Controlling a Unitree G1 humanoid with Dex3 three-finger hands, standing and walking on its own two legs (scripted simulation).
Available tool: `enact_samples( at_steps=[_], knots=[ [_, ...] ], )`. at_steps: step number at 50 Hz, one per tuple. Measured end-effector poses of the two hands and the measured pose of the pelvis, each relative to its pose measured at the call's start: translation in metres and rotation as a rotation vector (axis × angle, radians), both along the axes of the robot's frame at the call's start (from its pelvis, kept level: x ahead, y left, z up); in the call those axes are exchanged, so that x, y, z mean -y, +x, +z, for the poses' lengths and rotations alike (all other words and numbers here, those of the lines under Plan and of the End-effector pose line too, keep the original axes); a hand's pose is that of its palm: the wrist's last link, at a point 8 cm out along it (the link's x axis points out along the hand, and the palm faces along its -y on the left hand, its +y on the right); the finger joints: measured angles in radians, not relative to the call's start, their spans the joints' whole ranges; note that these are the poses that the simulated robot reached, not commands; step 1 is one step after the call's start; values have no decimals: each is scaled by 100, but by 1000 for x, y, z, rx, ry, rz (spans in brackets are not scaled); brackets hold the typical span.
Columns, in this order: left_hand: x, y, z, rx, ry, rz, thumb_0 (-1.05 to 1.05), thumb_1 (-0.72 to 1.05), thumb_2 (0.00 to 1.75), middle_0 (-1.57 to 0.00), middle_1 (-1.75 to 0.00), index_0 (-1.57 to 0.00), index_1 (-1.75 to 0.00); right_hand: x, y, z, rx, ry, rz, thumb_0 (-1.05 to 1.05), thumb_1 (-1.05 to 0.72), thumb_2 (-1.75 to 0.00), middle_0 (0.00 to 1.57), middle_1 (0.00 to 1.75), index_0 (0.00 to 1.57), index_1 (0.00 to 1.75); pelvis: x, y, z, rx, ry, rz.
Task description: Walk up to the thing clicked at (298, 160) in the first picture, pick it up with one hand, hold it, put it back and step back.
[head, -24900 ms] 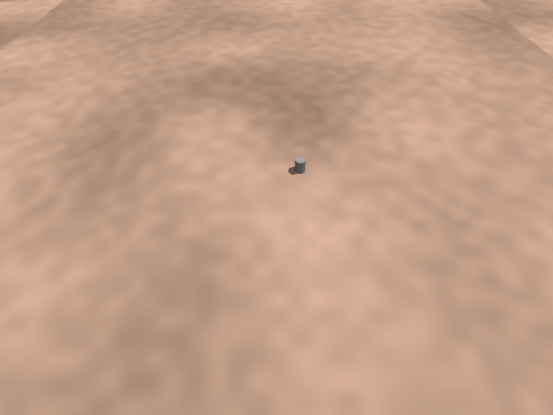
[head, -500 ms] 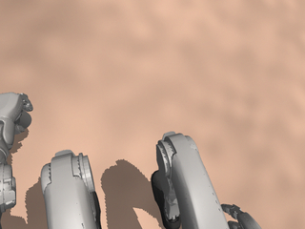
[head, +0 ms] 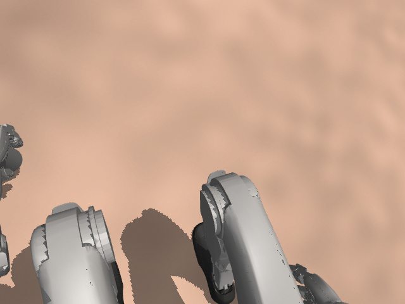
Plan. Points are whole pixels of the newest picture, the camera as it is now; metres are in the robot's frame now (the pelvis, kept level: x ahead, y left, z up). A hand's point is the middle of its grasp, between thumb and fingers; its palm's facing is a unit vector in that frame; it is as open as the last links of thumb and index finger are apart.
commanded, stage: rest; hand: left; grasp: from above
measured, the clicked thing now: out of the picture +0.44 +0.33 -0.23
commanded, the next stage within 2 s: open in 1.14 s
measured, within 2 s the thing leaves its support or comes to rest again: rests again in 0.80 s
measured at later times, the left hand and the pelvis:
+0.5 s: hand (3, 166) +0.42 +0.32 -0.23, palm faces -0.44 -0.13 -0.89, open 7.4 cm; pelvis +0.00 +0.00 -0.02, yaw -2 degrees
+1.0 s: hand (4, 166) +0.42 +0.32 -0.24, palm faces -0.44 -0.15 -0.88, open 7.4 cm; pelvis +0.00 +0.01 -0.02, yaw -3 degrees
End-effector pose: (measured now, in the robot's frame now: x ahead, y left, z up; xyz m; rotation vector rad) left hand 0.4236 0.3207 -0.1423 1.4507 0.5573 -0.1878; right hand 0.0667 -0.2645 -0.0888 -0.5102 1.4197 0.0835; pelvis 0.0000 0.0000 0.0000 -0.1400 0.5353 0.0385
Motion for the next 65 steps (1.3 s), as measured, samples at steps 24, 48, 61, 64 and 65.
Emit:
enact_samples(
  at_steps=[24, 48, 61, 64, 65],
  knots=[
    [-1, -4, -26, 16, -10, -28, 0, 27, 37, -76, -59, -92, -50, 0, -7, 6, 3, -28, 82, 1, -91, -89, 20, 30, 21, 30, -4, -2, -16, 58, -31, -20],
    [-4, 0, -41, 4, -3, 24, 0, 27, 37, -76, -59, -92, -50, -11, -4, 10, 6, 26, 144, 0, -91, -90, 20, 30, 21, 30, -7, -1, -16, 69, -51, -28],
    [-4, -3, -41, 0, -22, 4, 0, 27, 37, -76, -59, -91, -50, -12, -16, 14, -31, 22, 162, 1, -91, -90, 20, 30, 21, 30, -6, -3, -15, 90, -57, -35],
    [-4, -3, -41, 4, -21, -5, 0, 27, 37, -76, -59, -91, -50, -13, -18, 15, -30, 23, 171, 1, -91, -90, 20, 30, 21, 30, -7, -5, -16, 96, -60, -36],
    [-4, -3, -41, 6, -21, -8, 0, 27, 37, -76, -59, -91, -51, -14, -19, 15, -29, 22, 172, 1, -91, -90, 20, 30, 21, 30, -7, -5, -16, 98, -61, -37]
  ],
)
